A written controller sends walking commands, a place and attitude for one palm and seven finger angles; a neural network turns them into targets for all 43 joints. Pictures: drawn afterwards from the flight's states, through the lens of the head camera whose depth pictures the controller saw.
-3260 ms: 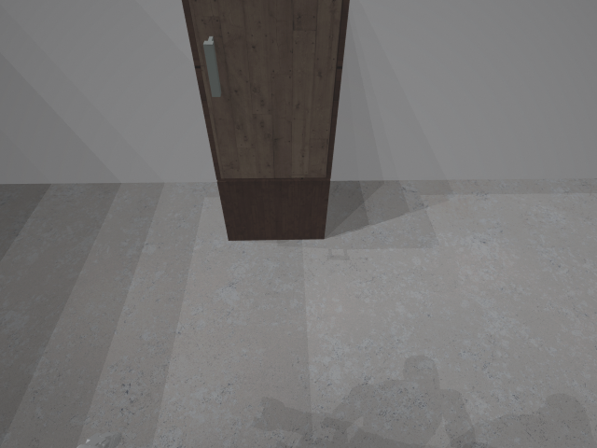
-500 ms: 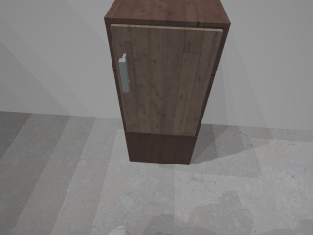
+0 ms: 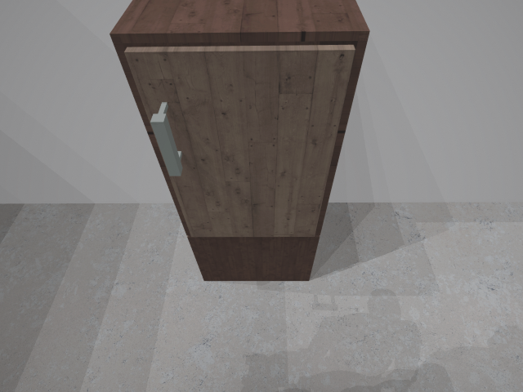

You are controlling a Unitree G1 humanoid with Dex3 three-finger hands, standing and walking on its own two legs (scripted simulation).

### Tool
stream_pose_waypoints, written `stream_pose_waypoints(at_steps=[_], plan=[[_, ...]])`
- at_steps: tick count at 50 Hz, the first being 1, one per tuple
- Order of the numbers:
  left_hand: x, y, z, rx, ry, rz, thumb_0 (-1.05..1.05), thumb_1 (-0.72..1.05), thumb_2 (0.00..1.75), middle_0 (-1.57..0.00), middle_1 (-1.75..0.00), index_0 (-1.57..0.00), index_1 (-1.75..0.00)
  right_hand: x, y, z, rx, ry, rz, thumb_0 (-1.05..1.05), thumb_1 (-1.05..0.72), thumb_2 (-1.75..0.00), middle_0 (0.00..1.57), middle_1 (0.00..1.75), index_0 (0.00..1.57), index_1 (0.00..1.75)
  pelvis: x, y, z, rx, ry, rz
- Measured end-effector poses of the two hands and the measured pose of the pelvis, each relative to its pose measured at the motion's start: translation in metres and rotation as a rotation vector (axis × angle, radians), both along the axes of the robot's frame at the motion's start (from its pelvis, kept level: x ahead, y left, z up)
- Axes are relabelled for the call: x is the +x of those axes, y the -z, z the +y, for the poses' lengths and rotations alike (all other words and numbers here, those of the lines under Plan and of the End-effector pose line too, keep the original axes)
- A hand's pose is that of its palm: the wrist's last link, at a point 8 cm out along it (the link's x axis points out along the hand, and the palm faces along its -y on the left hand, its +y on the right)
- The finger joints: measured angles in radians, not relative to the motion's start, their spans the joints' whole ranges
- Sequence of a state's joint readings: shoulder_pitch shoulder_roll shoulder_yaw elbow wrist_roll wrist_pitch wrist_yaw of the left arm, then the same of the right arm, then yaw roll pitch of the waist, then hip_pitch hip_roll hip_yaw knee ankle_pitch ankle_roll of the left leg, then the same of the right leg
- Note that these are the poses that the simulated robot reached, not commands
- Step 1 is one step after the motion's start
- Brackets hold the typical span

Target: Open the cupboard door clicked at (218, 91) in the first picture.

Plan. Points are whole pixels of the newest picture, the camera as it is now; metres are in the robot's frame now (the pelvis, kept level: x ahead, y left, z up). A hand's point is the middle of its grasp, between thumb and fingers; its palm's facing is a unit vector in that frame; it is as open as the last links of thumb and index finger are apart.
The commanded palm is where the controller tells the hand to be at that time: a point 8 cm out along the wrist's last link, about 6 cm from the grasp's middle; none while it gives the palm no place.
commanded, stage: come to a stop and stand still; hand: left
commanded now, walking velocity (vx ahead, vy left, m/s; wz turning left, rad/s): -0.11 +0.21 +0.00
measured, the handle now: (170, 140) +0.56 +0.22 +0.05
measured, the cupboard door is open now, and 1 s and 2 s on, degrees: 0 0 0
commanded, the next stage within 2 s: look again from close up in 0.78 s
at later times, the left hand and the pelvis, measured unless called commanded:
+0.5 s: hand out of the picture -0.04 +0.20 -0.15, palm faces +0.13 -0.96 -0.24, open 7.4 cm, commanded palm none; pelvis -0.07 +0.00 +0.02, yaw +2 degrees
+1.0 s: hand out of the picture -0.04 +0.17 -0.17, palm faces -0.02 -0.97 -0.23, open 7.3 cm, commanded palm none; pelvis -0.06 -0.01 +0.00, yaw +1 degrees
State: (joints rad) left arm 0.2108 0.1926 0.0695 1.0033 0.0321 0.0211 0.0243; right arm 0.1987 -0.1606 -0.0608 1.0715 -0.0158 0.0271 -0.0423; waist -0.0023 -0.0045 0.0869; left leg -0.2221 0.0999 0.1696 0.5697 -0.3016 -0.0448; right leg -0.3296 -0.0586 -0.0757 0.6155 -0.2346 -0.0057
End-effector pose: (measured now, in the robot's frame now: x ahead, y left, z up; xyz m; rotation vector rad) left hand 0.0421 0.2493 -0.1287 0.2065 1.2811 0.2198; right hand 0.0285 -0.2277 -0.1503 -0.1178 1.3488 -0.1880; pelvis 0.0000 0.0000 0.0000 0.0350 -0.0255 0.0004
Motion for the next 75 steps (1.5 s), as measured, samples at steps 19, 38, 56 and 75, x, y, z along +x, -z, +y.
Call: stream_pose_waypoints(at_steps=[19, 38, 56, 75], plan=[[-0.042, -0.025, -0.028, 0.006, -0.047, -0.078, 0.01, 0.90, 0.90, -0.20, -0.30, -0.21, -0.30, -0.025, -0.012, -0.032, 0.021, -0.085, -0.002, 0.01, -0.91, -0.89, 0.19, 0.30, 0.19, 0.30, -0.047, -0.016, -0.019, 0.024, -0.047, 0.016], [-0.150, 0.006, 0.003, -0.126, -0.081, 0.154, 0.01, 0.91, 0.90, -0.19, -0.30, -0.20, -0.30, -0.177, -0.042, 0.034, -0.029, 0.015, 0.191, 0.01, -0.91, -0.89, 0.20, 0.30, 0.20, 0.30, -0.076, -0.021, 0.018, -0.036, -0.042, 0.049], [-0.062, 0.004, -0.040, -0.009, 0.000, 0.068, 0.02, 0.93, 0.90, -0.20, -0.30, -0.20, -0.30, -0.096, 0.015, 0.011, 0.102, -0.008, 0.085, 0.01, -0.91, -0.89, 0.20, 0.30, 0.20, 0.30, -0.036, 0.005, -0.021, -0.021, -0.036, 0.049], [-0.083, -0.001, -0.063, -0.020, -0.072, 0.050, 0.01, 0.93, 0.90, -0.20, -0.30, -0.21, -0.30, -0.050, 0.006, -0.043, 0.023, -0.086, 0.007, 0.01, -0.92, -0.89, 0.19, 0.30, 0.19, 0.30, -0.043, -0.002, -0.045, -0.016, -0.060, 0.012]])
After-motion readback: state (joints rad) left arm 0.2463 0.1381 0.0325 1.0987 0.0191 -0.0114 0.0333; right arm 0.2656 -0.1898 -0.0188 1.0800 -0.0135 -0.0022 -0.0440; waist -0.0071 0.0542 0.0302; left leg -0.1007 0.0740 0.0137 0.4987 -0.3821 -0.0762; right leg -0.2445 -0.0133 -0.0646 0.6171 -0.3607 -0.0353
